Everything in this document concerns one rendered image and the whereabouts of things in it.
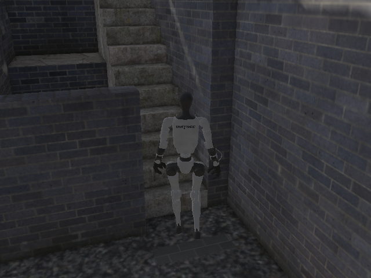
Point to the stairs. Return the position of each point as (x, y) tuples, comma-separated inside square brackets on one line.
[(130, 42)]

